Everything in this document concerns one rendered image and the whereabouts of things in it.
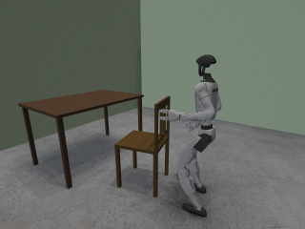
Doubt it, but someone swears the robot right upper arm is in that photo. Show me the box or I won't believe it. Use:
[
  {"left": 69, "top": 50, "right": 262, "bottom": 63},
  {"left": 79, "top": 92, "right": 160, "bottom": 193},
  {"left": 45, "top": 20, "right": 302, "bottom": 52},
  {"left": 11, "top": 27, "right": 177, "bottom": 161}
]
[{"left": 216, "top": 83, "right": 222, "bottom": 112}]

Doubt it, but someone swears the left robot foot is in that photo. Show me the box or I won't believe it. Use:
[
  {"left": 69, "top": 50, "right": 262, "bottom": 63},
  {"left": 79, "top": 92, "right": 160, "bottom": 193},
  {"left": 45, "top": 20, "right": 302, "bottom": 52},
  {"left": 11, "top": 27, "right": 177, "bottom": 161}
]
[{"left": 182, "top": 203, "right": 207, "bottom": 218}]

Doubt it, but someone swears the left robot forearm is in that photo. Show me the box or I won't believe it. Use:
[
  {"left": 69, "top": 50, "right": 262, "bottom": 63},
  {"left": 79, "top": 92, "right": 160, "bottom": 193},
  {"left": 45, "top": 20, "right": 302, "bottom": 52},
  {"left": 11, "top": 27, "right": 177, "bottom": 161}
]
[{"left": 177, "top": 110, "right": 213, "bottom": 122}]

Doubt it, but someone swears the table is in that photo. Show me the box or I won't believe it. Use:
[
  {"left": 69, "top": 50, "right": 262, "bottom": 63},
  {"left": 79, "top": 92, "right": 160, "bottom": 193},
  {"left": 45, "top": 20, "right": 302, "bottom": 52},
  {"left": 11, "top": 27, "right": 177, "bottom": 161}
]
[{"left": 18, "top": 90, "right": 144, "bottom": 189}]

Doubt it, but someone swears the chair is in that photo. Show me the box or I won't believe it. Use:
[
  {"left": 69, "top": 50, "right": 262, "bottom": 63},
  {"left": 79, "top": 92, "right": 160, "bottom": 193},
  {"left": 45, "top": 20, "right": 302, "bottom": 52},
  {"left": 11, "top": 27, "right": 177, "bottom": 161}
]
[{"left": 114, "top": 95, "right": 171, "bottom": 198}]

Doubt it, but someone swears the left robot thigh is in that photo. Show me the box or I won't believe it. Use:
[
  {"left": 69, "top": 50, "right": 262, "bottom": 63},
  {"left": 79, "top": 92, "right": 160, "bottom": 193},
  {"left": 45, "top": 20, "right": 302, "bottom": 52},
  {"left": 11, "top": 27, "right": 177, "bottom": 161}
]
[{"left": 177, "top": 135, "right": 209, "bottom": 177}]

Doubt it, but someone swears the robot left upper arm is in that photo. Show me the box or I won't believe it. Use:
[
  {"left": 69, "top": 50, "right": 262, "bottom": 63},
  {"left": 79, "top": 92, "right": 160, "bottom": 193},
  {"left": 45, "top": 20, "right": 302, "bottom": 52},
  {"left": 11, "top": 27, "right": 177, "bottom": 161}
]
[{"left": 194, "top": 82, "right": 215, "bottom": 119}]

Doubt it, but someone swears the robot left hand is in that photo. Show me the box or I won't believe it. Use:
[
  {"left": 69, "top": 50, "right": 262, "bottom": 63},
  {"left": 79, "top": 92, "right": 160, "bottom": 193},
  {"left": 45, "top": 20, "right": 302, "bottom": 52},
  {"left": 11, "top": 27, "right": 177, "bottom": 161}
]
[{"left": 158, "top": 109, "right": 179, "bottom": 121}]

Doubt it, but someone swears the robot right hand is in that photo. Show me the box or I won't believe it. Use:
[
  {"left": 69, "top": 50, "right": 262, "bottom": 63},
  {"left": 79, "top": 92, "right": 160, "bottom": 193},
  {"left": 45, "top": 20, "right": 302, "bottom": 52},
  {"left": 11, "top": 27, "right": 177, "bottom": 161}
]
[{"left": 183, "top": 120, "right": 200, "bottom": 133}]

